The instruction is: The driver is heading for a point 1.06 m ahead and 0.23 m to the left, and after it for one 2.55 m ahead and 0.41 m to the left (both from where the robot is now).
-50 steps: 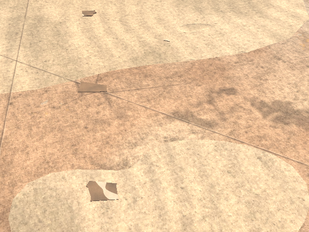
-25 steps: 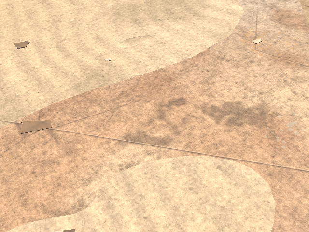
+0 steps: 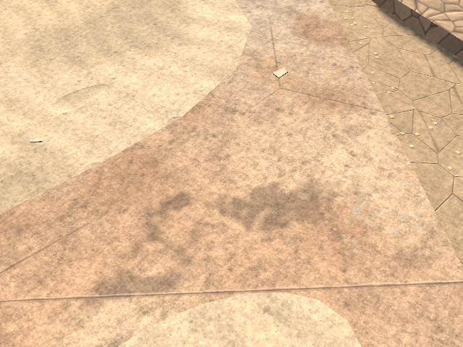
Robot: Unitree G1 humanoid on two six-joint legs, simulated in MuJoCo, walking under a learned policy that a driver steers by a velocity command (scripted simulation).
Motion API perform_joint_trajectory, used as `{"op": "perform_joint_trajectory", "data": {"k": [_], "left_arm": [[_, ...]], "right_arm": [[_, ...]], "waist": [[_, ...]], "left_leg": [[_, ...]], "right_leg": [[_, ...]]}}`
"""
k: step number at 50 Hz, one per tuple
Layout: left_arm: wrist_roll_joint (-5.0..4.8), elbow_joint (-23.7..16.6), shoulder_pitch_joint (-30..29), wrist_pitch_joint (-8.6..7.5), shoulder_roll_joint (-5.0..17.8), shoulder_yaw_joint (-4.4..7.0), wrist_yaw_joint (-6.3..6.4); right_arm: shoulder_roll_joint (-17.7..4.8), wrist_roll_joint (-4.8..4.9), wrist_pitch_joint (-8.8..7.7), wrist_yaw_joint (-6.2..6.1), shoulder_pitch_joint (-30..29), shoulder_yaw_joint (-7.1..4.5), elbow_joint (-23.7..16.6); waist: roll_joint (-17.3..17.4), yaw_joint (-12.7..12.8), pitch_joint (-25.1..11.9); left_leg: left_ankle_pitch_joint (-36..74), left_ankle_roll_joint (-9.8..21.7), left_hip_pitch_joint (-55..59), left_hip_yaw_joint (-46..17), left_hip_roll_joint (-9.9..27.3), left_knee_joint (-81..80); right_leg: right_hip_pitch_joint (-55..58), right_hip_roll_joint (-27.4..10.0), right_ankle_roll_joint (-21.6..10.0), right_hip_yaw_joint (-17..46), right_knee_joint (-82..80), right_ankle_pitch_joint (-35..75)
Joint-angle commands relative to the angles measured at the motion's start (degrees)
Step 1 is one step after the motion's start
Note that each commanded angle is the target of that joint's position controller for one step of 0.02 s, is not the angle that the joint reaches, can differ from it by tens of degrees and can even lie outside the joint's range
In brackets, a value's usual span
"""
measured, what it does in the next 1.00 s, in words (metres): walks ahead, turning left: right foot, then left foot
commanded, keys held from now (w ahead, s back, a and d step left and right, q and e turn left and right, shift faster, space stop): w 0.26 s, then w+q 0.32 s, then q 0.42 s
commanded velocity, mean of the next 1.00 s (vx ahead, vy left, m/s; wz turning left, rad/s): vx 0.39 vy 0.00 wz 0.25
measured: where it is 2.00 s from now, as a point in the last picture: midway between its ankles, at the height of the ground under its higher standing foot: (259, 334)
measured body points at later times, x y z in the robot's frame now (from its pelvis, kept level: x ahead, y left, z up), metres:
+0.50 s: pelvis +0.27 -0.07 +0.00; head +0.29 -0.09 +0.45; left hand +0.39 +0.19 -0.10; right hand +0.33 -0.34 -0.14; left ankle +0.20 +0.08 -0.65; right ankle +0.31 -0.16 -0.74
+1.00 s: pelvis +0.45 -0.02 -0.01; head +0.50 +0.01 +0.43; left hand +0.50 +0.28 -0.13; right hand +0.70 -0.23 -0.10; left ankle +0.52 +0.07 -0.74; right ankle +0.43 -0.19 -0.64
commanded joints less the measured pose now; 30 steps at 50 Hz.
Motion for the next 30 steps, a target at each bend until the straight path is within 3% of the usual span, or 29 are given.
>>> {"op": "perform_joint_trajectory", "data": {"k": [1,5,9,13,15,16,17,18,19,20,21,22,23,24,26,30], "left_arm": [[0.25,-4.0,1.5,-0.66,2.1,0.58,-0.14],[1.22,-7.4,-6.1,-0.72,1.2,-0.46,-0.26],[0.69,-9.3,-13.7,-1.19,1.4,-0.95,-0.99],[-0.01,-12.0,-19.3,-1.46,3.1,-0.69,-1.92],[0.07,-12.4,-18.1,-1.94,4.5,-0.04,-2.23],[0.29,-11.3,-13.7,-2.15,5.8,0.81,-2.12],[0.53,-8.8,-4.7,-2.28,8.8,2.38,-1.65],[1.47,-7.1,6.8,-2.10,14.2,3.90,-0.90],[2.12,-6.5,8.9,-1.44,17.0,4.29,-1.24],[1.66,-6.6,8.2,-1.71,11.1,2.99,-1.46],[1.13,-7.0,4.1,-1.99,8.3,2.05,-1.53],[1.15,-7.4,-0.4,-2.18,6.5,1.42,-1.81],[1.30,-7.4,-3.4,-2.37,5.0,1.14,-2.06],[1.64,-7.1,-5.1,-2.70,3.9,0.94,-2.13],[1.94,-5.8,-5.3,-3.39,4.0,1.30,-2.01],[2.37,-3.5,-3.9,-3.31,5.7,2.01,-0.73]], "right_arm": [[-3.9,-0.07,-0.61,0.27,1.8,-0.56,-1.4],[-7.8,0.65,-0.31,-0.27,4.8,-1.45,0.1],[-9.2,1.47,0.64,-0.52,7.9,-1.40,1.3],[-9.9,1.93,1.63,-0.47,11.5,-1.28,3.0],[-10.4,2.06,2.40,-0.61,11.5,-1.32,3.3],[-10.6,2.00,2.75,-0.74,10.6,-1.21,3.2],[-9.2,1.55,2.84,-0.79,10.3,-0.64,2.7],[-5.7,0.07,2.51,-0.83,9.6,0.79,0.5],[0.4,1.34,1.37,-0.85,16.5,2.30,0.1],[-6.5,2.75,0.87,-0.97,14.5,0.62,1.1],[-8.5,3.35,0.80,-0.99,10.5,-0.25,-0.1],[-7.7,2.82,1.21,-1.32,8.5,-0.36,-0.2],[-6.9,2.09,1.81,-1.50,7.4,-0.67,-0.4],[-6.0,2.11,2.69,-1.40,8.1,-0.85,-0.2],[-3.7,2.31,3.97,-1.08,8.6,-0.78,-0.4],[-3.1,1.76,4.79,-0.95,4.0,-1.15,-3.0]], "waist": [[5.4,0.9,-2.8],[4.4,-0.4,-0.3],[5.3,-2.9,0.6],[6.2,-4.1,1.6],[6.3,-2.1,1.3],[6.2,0.9,-0.7],[4.9,4.9,-6.1],[-3.0,9.1,-15.6],[-17.5,5.6,-21.0],[-10.3,6.9,-17.3],[-7.3,5.7,-10.6],[-3.8,3.8,-7.6],[-3.6,2.2,-4.9],[-4.2,0.7,-3.7],[-3.5,-0.5,-2.6],[-1.3,-0.6,0.6]], "left_leg": [[1.9,11.1,9.7,-17.8,15.5,-14.0],[6.0,12.1,8.0,-12.7,16.0,-17.0],[7.3,9.4,7.5,-7.0,13.5,-15.9],[5.0,8.0,13.0,-8.2,16.5,-13.0],[7.4,7.0,14.2,-9.9,17.5,-9.4],[13.7,5.9,13.6,-9.1,16.2,-4.4],[18.0,4.2,10.1,-6.7,12.9,6.3],[3.7,1.6,-1.6,-3.0,8.3,26.0],[-25.2,-0.7,-21.0,-3.1,0.7,43.1],[-24.5,-0.4,-25.9,-9.5,3.3,50.6],[-18.7,0.3,-27.8,-9.3,5.7,51.1],[-13.8,-0.1,-25.2,-8.3,8.1,49.1],[-10.3,-0.4,-23.4,-8.3,9.6,46.3],[-7.9,-0.6,-20.6,-8.4,10.7,44.9],[-4.9,-0.9,-19.0,-8.1,10.7,44.2],[2.9,-2.0,-24.1,-9.2,9.8,36.7]], "right_leg": [[-10.5,-6.5,0.0,0.7,-2.8,3.1],[-13.5,-8.2,1.7,-1.6,-16.2,10.5],[-8.8,-5.8,2.3,-4.6,-29.8,20.8],[-7.8,-4.5,1.1,-4.9,-35.9,19.0],[-3.3,-3.2,-0.2,-5.3,-39.2,15.7],[3.4,-1.8,-1.1,-6.3,-41.3,14.9],[16.0,-2.4,-2.6,-5.5,-41.7,15.0],[33.1,-15.0,-6.6,7.7,-41.4,15.2],[45.7,-26.0,-13.6,31.5,-48.8,4.8],[41.4,-24.7,-12.4,32.8,-51.2,0.5],[34.8,-23.0,-10.2,23.3,-51.7,4.0],[28.0,-20.2,-8.7,16.3,-53.4,8.9],[23.1,-17.9,-7.8,11.2,-55.6,11.9],[19.7,-16.2,-7.1,6.8,-57.5,14.5],[17.0,-15.1,-7.2,1.2,-59.5,21.6],[17.7,-15.1,-7.3,-6.4,-60.4,31.1]]}}
Velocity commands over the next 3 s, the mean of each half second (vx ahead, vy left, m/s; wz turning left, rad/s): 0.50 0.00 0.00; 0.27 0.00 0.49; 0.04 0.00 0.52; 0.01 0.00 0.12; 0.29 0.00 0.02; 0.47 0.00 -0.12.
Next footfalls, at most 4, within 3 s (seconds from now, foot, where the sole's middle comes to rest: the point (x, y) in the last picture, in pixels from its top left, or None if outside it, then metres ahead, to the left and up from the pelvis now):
0.34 right None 0.35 -0.16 -0.78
0.86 left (214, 315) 0.56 0.08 -0.78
1.36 right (282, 293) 0.63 -0.13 -0.78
1.70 left None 0.45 0.07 -0.78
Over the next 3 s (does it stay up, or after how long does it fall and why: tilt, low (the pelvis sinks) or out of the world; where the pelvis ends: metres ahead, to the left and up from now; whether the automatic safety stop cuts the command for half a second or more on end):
stays up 0.82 0.21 0.01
